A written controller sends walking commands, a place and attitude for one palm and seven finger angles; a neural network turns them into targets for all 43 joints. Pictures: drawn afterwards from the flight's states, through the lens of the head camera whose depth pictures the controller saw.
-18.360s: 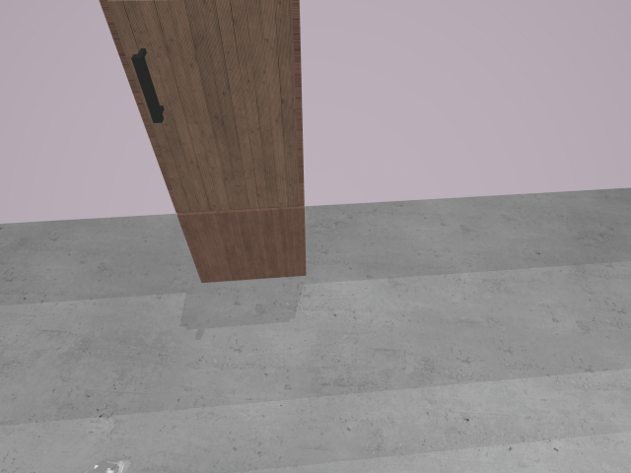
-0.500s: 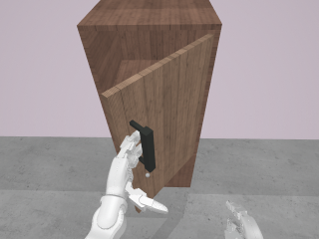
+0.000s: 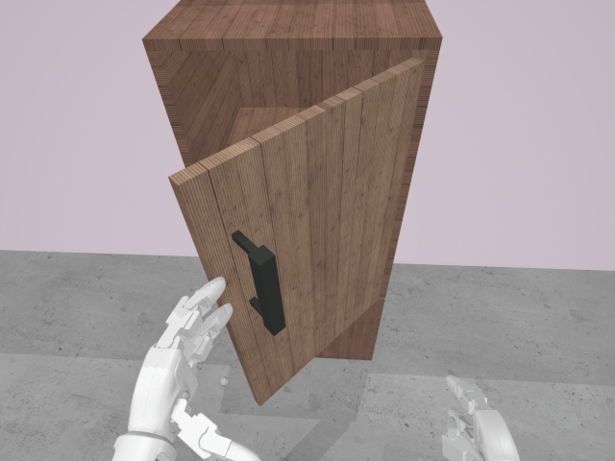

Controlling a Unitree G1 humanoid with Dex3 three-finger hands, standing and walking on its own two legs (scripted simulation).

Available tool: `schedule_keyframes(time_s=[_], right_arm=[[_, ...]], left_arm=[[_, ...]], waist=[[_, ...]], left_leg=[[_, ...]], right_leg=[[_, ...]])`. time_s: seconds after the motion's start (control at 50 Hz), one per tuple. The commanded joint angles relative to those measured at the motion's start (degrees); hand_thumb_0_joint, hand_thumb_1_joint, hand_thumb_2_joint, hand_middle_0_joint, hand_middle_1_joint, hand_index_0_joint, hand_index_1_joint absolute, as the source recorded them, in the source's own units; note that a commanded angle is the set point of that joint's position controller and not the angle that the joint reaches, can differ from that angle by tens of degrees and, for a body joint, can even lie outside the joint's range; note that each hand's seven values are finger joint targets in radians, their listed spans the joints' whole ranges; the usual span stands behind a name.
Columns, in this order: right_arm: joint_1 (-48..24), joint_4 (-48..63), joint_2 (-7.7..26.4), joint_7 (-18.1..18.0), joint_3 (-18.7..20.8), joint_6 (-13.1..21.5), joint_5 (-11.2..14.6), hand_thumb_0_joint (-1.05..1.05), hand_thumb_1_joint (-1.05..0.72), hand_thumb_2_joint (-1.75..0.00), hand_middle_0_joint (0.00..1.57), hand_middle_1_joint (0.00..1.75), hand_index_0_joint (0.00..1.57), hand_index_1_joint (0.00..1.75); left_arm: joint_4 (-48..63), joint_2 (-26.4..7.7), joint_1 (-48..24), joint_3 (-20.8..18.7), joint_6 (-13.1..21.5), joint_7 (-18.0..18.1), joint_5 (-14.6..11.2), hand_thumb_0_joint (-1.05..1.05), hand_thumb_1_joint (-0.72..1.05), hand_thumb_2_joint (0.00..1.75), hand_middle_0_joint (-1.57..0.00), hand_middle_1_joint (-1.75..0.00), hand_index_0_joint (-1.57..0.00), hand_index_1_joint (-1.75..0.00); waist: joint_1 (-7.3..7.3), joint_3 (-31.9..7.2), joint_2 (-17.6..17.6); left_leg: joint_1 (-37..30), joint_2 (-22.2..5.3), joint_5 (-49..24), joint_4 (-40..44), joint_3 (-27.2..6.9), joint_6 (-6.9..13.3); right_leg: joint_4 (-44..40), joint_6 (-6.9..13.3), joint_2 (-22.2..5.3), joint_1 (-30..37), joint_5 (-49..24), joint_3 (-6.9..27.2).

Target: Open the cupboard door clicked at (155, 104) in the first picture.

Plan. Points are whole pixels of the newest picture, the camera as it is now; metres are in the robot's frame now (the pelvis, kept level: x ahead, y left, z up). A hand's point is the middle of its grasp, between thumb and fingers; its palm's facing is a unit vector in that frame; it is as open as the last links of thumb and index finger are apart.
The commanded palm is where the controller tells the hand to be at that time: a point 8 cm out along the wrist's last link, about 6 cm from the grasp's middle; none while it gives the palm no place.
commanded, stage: slide the hand sideways off the handle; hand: left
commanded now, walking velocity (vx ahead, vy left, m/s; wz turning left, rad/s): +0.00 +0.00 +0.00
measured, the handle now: (259, 285) +0.31 +0.08 +0.10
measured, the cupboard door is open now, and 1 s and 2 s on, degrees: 46 46 46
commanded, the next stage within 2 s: draw the hand back to the body in 0.16 s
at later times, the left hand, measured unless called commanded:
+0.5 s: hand (158, 396) +0.17 +0.16 +0.11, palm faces +0.00 -1.00 -0.05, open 16.3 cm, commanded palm +0.14 +0.22 +0.12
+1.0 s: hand (73, 374) +0.18 +0.23 +0.13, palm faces +0.22 -0.94 -0.27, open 14.6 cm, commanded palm +0.14 +0.28 +0.16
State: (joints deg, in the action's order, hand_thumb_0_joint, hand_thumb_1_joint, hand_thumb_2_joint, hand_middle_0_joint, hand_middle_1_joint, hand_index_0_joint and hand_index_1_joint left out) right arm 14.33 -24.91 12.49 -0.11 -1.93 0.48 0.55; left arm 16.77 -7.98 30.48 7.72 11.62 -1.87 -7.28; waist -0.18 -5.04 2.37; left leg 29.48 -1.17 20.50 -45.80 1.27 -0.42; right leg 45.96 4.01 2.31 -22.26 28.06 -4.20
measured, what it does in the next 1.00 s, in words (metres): stands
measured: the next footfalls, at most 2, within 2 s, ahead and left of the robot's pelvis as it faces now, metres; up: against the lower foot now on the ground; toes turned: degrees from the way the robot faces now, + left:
none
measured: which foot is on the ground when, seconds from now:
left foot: down 0.00-1.00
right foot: down 0.00-1.00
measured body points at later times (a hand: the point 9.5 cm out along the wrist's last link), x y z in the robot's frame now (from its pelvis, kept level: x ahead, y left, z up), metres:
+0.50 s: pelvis -0.01 +0.01 -0.01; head -0.02 -0.01 +0.44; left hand +0.16 +0.21 +0.11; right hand +0.18 -0.20 -0.07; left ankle +0.03 +0.13 -0.70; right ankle -0.04 -0.07 -0.70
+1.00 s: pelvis -0.01 +0.04 +0.02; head -0.02 +0.04 +0.47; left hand +0.16 +0.28 +0.15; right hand +0.18 -0.17 -0.04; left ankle +0.03 +0.13 -0.70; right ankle -0.04 -0.07 -0.70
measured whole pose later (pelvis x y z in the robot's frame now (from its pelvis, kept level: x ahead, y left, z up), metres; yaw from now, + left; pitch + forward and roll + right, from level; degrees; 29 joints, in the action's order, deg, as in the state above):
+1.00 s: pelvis -0.01 +0.04 +0.02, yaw +0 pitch -1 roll -2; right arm 13.5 -30.2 12.3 -5.6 -3.8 6.3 0.8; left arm 26.3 -16.3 32.5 -5.3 2.5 4.5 -4.5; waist -2.9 -1.5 3.0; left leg 19.5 -0.1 15.7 -35.9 2.0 2.6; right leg 31.6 1.0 1.7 -10.5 20.3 -3.2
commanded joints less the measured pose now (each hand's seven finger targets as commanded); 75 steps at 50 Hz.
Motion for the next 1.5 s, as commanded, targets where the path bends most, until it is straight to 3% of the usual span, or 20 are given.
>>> schedule_keyframes(time_s=[0.0,0.08,0.12,0.14,0.22,0.3,0.38,0.48,0.54,0.64,0.74,0.76,0.8,0.84,0.92,0.98,1.2,1.34,1.44,1.48], right_arm=[[-4.7,9.8,5.3,-0.7,2.2,4.0,0.4,0.0,-0.9,-0.9,0.2,0.3,0.2,0.3],[-4.4,9.9,5.5,-1.0,2.7,4.8,0.7,0.0,-0.9,-0.9,0.2,0.3,0.2,0.3],[-4.4,10.1,5.7,-1.1,2.7,5.3,0.9,0.0,-0.9,-0.9,0.2,0.3,0.2,0.3],[-4.1,10.2,5.8,-1.2,2.6,5.6,0.9,0.0,-0.9,-0.9,0.2,0.3,0.2,0.3],[-3.6,9.7,6.4,-1.8,2.9,6.8,1.0,0.0,-0.9,-0.9,0.2,0.3,0.2,0.3],[-4.1,9.8,6.2,-2.2,3.1,7.2,1.2,0.0,-0.9,-0.9,0.2,0.3,0.2,0.3],[-5.3,10.0,5.5,-2.4,2.6,7.4,1.7,0.0,-0.9,-0.9,0.2,0.3,0.2,0.3],[-6.1,9.5,6.2,-3.1,1.9,8.6,2.1,0.0,-0.9,-0.9,0.2,0.3,0.2,0.3],[-6.4,9.3,6.6,-3.4,1.7,9.7,2.3,0.0,-0.9,-0.9,0.2,0.3,0.2,0.3],[-6.6,8.5,6.6,-3.7,1.4,10.4,2.3,0.0,-0.9,-0.9,0.2,0.3,0.2,0.3],[-7.2,8.1,6.6,-3.9,1.1,11.2,2.5,0.0,-0.9,-0.9,0.2,0.3,0.2,0.3],[-7.9,7.8,6.1,-5.2,0.8,10.5,1.5,0.0,-0.9,-0.9,0.2,0.3,0.2,0.3],[-6.8,6.9,5.3,-5.8,0.5,9.8,0.9,0.0,-0.9,-0.9,0.2,0.3,0.2,0.3],[-7.6,5.8,5.6,-5.9,0.6,9.2,0.7,0.0,-0.9,-0.9,0.2,0.3,0.2,0.3],[-8.6,3.9,6.2,-6.2,0.6,8.8,0.1,0.0,-0.9,-0.9,0.2,0.3,0.2,0.3],[-8.8,3.0,6.1,-5.9,0.7,8.9,-0.2,0.0,-0.9,-0.9,0.2,0.3,0.2,0.3],[-10.0,0.4,7.0,-4.7,1.7,7.3,-0.5,0.0,-0.9,-0.9,0.2,0.3,0.2,0.3],[-9.9,-0.8,7.0,-4.5,2.3,6.8,-0.6,0.0,-0.9,-0.9,0.2,0.3,0.2,0.3],[-10.5,-1.5,7.1,-4.4,2.6,6.4,-0.5,0.0,-0.9,-0.9,0.2,0.3,0.2,0.3],[-10.4,-1.5,7.1,-4.3,2.8,6.0,-0.4,0.0,-0.9,-0.9,0.2,0.3,0.2,0.3]], left_arm=[[13.6,-3.1,0.9,-7.3,5.0,-0.9,-2.5,0.0,-0.5,0.3,-0.15,-0.3,-0.15,-0.3],[15.0,-4.4,5.0,-9.0,5.9,-3.4,-4.1,0.0,-0.5,0.3,-0.15,-0.3,-0.15,-0.3],[16.3,-3.9,4.4,-7.3,6.5,-5.0,-4.4,0.0,-0.5,0.3,-0.15,-0.3,-0.15,-0.3],[16.8,-3.3,2.8,-6.0,7.0,-5.7,-4.5,0.0,-0.5,0.3,-0.15,-0.3,-0.15,-0.3],[16.2,-3.8,1.8,-5.9,8.0,-7.6,-5.3,0.0,-0.5,0.3,-0.15,-0.3,-0.15,-0.3],[16.8,-7.7,1.5,-11.0,7.6,-6.5,-5.4,0.0,-0.5,0.3,-0.15,-0.3,-0.15,-0.3],[17.9,-7.9,1.5,-12.5,5.6,-4.9,-5.9,0.0,-0.5,0.3,-0.15,-0.3,-0.15,-0.3],[17.3,-8.0,-0.4,-12.6,2.2,-6.2,-7.8,0.0,-0.5,0.3,-0.15,-0.3,-0.15,-0.3],[18.8,-8.3,-1.8,-12.0,0.5,-7.4,-8.0,0.0,-0.5,0.3,-0.15,-0.3,-0.15,-0.3],[20.0,-10.7,-2.0,-15.4,-2.4,-7.4,-8.2,0.0,-0.5,0.3,-0.15,-0.3,-0.15,-0.3],[22.4,-11.4,-3.6,-17.7,-4.2,-7.0,-8.8,0.0,-0.32,0.37,-0.16,-0.3,-0.16,-0.3],[27.0,-17.6,-5.9,-17.5,-3.5,-0.5,-1.1,0.0,-0.29,0.39,-0.16,-0.3,-0.16,-0.3],[23.3,-12.9,-0.5,-15.8,-5.0,3.6,0.0,0.0,-0.22,0.42,-0.16,-0.3,-0.16,-0.3],[22.1,-12.6,-0.9,-15.3,-5.5,5.4,1.7,0.0,-0.15,0.45,-0.16,-0.3,-0.16,-0.3],[21.1,-15.7,-2.8,-18.6,-5.2,8.0,3.4,0.0,-0.01,0.51,-0.17,-0.3,-0.17,-0.3],[23.7,-16.3,-2.7,-19.8,-4.6,9.0,4.0,0.0,0.09,0.55,-0.17,-0.3,-0.17,-0.3],[19.8,-18.5,-2.5,-26.2,-5.1,9.7,3.8,0.0,0.48,0.72,-0.19,-0.3,-0.19,-0.3],[21.4,-22.0,-6.6,-31.2,-4.4,10.0,3.8,0.0,0.73,0.82,-0.19,-0.3,-0.19,-0.3],[18.3,-23.4,-7.3,-34.3,-4.8,10.2,3.0,0.0,0.9,0.9,-0.2,-0.3,-0.2,-0.3],[16.3,-21.0,-6.3,-32.3,-4.9,9.6,2.9,0.0,0.9,0.9,-0.2,-0.3,-0.2,-0.3]], waist=[[-0.39,-6.2,-4.0],[-0.47,-7.3,-5.6],[0.26,-6.6,-4.5],[1.1,-5.5,-5.0],[1.55,-4.6,-6.1],[-0.27,-6.5,-4.5],[-1.3,-6.0,-1.6],[-0.72,-2.9,-3.0],[-0.68,-2.2,-1.5],[-1.57,-1.9,-1.5],[-2.08,-2.0,1.2],[-3.32,0.2,0.5],[-2.18,2.8,-1.5],[-1.91,3.5,-1.9],[-2.39,2.7,0.8],[-2.7,-0.2,4.1],[-3.24,2.3,-2.1],[-3.64,-1.4,4.0],[-3.67,0.7,1.3],[-3.41,1.4,0.6]], left_leg=[[-6.7,2.1,-11.3,2.0,-1.7,2.3],[-5.2,2.2,-11.9,0.9,-2.0,2.3],[-4.8,2.3,-11.9,0.1,-2.3,2.5],[-4.5,2.3,-11.3,-0.3,-2.5,2.6],[-3.5,2.1,-9.6,-1.2,-3.3,2.6],[-3.6,2.1,-8.1,-0.5,-3.0,2.4],[-5.0,1.8,-7.3,1.3,-2.8,2.5],[-5.6,1.4,-4.7,3.0,-3.4,2.5],[-7.0,1.2,-5.0,4.3,-3.7,2.7],[-8.9,1.0,-5.3,6.9,-4.3,2.6],[-11.0,0.8,-4.1,9.1,-4.8,2.3],[-12.6,0.4,-2.8,11.2,-4.3,2.2],[-13.9,0.3,-2.1,11.8,-4.0,2.1],[-15.8,0.0,-3.0,13.2,-3.8,2.4],[-19.3,-0.2,-4.6,17.2,-3.8,2.3],[-22.9,-0.5,-9.0,19.7,-4.0,1.9],[-25.6,-1.5,-19.4,24.0,-3.4,1.3],[-29.2,-1.6,-25.4,23.9,-3.0,1.0],[-28.4,-1.2,-25.2,23.7,-1.9,1.4],[-28.8,-1.1,-24.9,23.8,-1.5,1.6]], right_leg=[[-8.2,-5.4,-2.9,-1.5,-31.6,5.9],[-7.3,-6.3,-3.4,-0.5,-35.5,6.5],[-7.3,-6.8,-3.6,-1.3,-35.4,7.3],[-7.4,-7.0,-3.7,-2.9,-34.8,7.2],[-7.4,-6.5,-3.4,-5.5,-28.7,7.1],[-7.6,-5.3,-3.1,-5.2,-22.7,6.8],[-8.4,-4.2,-2.2,-5.3,-17.9,5.4],[-11.3,-4.2,-1.8,-6.2,-11.9,5.0],[-11.8,-3.9,-1.6,-6.0,-11.3,4.3],[-11.7,-3.4,-0.7,-5.1,-11.6,2.0],[-12.3,-3.0,-0.4,-4.5,-9.9,0.8],[-18.0,-2.3,-1.6,-4.1,-9.3,4.6],[-20.6,-2.5,-2.3,-4.2,-6.9,4.4],[-21.9,-2.6,-2.2,-2.6,-7.5,4.1],[-23.7,-2.5,-2.2,2.2,-9.9,3.7],[-23.4,-2.2,-2.1,6.2,-14.2,3.2],[-26.2,-2.6,-1.5,11.8,-21.6,2.7],[-26.8,-2.5,-1.9,14.5,-25.0,3.2],[-27.8,-2.6,-1.8,14.6,-27.4,3.4],[-28.2,-2.9,-1.8,14.1,-27.3,3.2]])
